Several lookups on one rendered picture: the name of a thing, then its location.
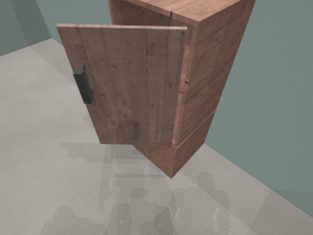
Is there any cupboard door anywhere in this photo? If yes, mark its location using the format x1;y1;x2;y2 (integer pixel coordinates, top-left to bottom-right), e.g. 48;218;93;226
56;23;188;146

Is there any handle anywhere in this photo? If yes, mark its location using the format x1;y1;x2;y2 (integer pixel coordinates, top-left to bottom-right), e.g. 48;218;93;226
73;63;94;104

